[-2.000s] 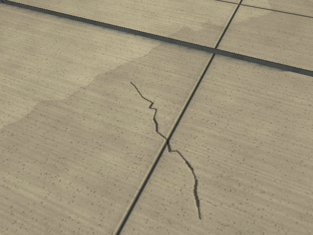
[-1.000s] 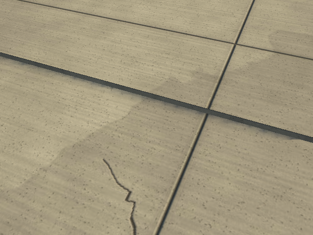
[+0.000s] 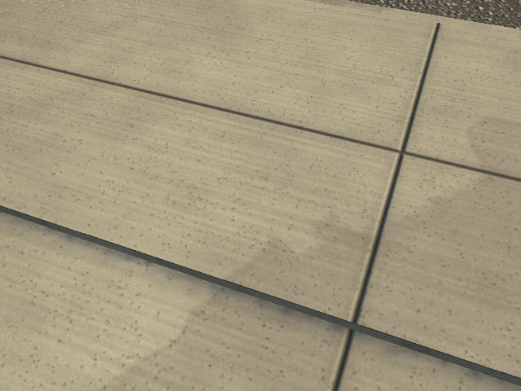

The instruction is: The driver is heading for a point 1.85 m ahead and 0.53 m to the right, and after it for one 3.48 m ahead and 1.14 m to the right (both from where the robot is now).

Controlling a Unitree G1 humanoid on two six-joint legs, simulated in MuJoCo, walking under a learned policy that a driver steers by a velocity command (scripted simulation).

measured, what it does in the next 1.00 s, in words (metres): walks ahead: left foot, then right foot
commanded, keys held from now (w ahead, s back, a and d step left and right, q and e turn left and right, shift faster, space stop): no key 1.00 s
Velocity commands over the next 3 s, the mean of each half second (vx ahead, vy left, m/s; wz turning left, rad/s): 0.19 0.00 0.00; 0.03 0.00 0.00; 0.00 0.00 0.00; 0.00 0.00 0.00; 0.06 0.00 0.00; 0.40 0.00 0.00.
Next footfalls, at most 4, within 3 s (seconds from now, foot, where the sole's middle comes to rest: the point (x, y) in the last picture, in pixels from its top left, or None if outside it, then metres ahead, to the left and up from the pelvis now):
0.30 left None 0.29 0.14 -0.78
0.58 right None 0.21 -0.11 -0.78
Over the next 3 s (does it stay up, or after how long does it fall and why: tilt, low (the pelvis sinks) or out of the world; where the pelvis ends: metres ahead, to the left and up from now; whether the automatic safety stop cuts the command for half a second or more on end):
stays up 0.46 0.03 -0.01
